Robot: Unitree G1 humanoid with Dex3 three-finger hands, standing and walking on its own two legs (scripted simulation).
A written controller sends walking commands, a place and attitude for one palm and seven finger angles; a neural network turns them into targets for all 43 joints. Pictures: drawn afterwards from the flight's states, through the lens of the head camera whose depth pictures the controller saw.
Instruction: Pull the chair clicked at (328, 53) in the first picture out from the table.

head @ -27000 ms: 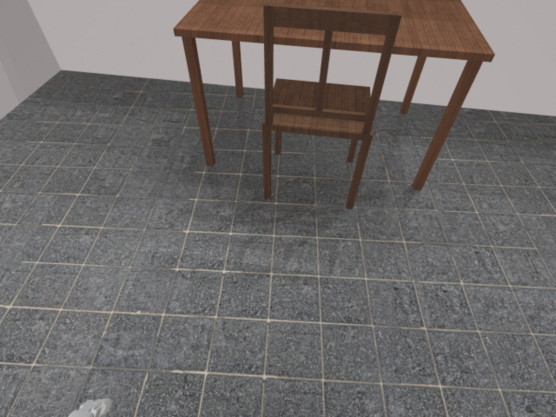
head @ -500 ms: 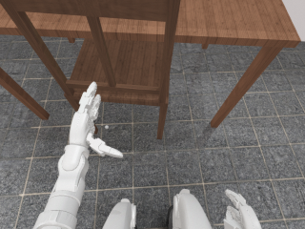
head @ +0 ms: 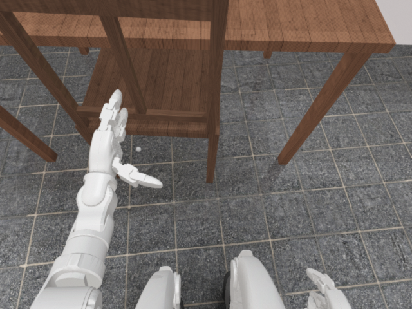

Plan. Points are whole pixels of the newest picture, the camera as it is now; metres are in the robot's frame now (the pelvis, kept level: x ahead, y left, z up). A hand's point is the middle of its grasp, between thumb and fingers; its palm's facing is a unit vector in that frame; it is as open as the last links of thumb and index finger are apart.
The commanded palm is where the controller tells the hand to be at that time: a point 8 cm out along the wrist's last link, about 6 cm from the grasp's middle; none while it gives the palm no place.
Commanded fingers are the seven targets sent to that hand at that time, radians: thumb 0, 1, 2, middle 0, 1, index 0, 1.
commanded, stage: push the fingers through the gap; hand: left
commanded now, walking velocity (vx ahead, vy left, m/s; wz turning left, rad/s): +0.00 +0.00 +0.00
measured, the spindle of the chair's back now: (128, 73) +0.61 +0.16 +0.01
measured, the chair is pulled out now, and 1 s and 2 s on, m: -0.10 -0.10 -0.10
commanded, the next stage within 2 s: hook a spindle and tug to test in 1.14 s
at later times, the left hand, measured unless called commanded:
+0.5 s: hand (136, 130) +0.45 +0.13 +0.02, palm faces -0.04 -1.00 -0.04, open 16.9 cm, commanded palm +0.43 +0.18 +0.02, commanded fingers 0.00 -0.50 0.30 -0.06 -0.08 -0.06 -0.08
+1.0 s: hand (141, 118) +0.48 +0.12 +0.02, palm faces -0.04 -1.00 -0.04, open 16.9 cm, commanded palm +0.45 +0.17 +0.02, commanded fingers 0.00 -0.50 0.30 -0.06 -0.08 -0.06 -0.08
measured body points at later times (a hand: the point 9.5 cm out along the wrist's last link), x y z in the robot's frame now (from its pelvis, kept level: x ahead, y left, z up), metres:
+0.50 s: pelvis +0.00 +0.00 +0.00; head +0.15 +0.00 +0.43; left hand +0.45 +0.18 +0.02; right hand +0.07 -0.26 -0.12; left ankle -0.01 +0.11 -0.63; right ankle +0.06 -0.11 -0.63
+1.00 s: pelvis +0.00 +0.01 -0.01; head +0.16 +0.01 +0.41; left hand +0.48 +0.18 +0.02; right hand +0.03 -0.25 -0.13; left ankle -0.01 +0.11 -0.63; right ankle +0.06 -0.11 -0.63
